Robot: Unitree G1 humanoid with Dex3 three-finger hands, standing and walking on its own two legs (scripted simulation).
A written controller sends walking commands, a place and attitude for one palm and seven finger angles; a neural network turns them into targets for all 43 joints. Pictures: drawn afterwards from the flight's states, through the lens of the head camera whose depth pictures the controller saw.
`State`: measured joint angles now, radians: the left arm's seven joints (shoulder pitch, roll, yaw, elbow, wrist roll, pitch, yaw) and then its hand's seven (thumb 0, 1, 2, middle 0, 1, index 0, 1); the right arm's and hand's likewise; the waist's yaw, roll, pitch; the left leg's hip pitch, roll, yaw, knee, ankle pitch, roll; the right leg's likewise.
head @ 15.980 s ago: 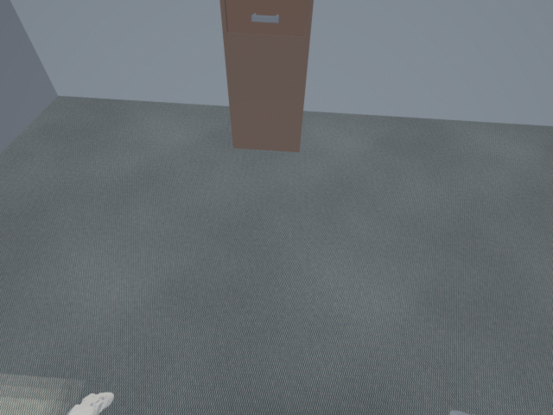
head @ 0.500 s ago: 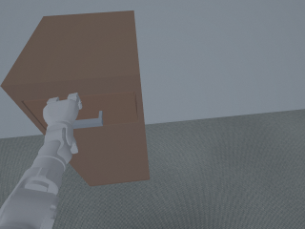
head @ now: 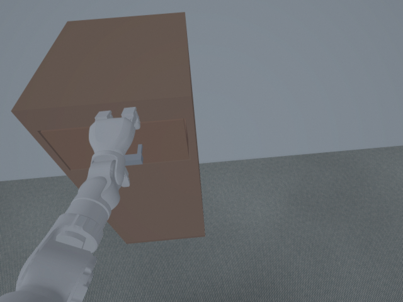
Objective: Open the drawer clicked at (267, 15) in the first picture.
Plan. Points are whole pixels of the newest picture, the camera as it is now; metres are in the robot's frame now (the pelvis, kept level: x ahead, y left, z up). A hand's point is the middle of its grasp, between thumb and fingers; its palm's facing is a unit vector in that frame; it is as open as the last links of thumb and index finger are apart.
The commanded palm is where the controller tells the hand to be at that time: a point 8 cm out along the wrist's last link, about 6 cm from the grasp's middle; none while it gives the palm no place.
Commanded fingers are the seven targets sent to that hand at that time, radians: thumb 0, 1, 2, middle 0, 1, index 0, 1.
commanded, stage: move the hooked fingers above the handle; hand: left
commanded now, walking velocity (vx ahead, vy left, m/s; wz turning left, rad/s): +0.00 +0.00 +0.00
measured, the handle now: (120, 155) +0.47 +0.23 -0.02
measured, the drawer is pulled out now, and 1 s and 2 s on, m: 0.00 0.00 0.00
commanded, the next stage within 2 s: lower the fingers behind the handle in 1.18 s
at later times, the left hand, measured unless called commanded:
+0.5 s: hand (108, 154) +0.42 +0.23 +0.05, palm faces +0.14 -0.03 -0.99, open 13.8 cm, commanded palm +0.39 +0.24 +0.10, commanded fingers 0.00 -0.50 0.30 -0.30 -1.20 -0.30 -1.20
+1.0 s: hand (94, 162) +0.40 +0.25 +0.04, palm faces +0.14 -0.03 -0.99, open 13.8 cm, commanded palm +0.38 +0.24 +0.10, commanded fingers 0.00 -0.50 0.30 -0.30 -1.20 -0.30 -1.20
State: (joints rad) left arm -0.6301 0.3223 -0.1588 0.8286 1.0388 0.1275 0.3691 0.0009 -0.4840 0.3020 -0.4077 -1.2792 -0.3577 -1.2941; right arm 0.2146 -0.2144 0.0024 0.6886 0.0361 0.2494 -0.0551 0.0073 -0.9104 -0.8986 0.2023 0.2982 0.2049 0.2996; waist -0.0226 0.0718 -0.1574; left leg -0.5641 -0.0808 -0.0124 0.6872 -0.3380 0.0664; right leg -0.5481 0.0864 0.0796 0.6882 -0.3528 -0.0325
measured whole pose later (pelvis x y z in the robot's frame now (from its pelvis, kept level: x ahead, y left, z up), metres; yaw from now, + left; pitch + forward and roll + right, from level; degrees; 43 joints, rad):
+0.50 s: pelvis -0.01 -0.01 -0.01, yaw +3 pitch +14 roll -1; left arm -0.62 0.42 -0.11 0.80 1.04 -0.03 0.41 0.00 -0.49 0.30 -0.32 -1.20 -0.33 -1.20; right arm 0.24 -0.27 -0.07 0.71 0.02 0.14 -0.05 0.01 -0.91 -0.90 0.20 0.30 0.20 0.30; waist -0.04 0.05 -0.14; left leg -0.67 -0.09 -0.07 0.79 -0.37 0.05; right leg -0.63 0.08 0.01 0.76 -0.38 -0.05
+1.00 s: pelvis -0.01 +0.01 -0.01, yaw +2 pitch +14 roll -2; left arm -0.52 0.43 -0.07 0.72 1.06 -0.07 0.40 0.00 -0.49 0.30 -0.32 -1.20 -0.33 -1.20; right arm 0.25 -0.27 -0.08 0.68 0.01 0.16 -0.04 0.01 -0.91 -0.90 0.20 0.30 0.20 0.30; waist -0.01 0.06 -0.14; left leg -0.66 -0.09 -0.05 0.79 -0.37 0.07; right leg -0.61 0.08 0.03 0.76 -0.39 -0.03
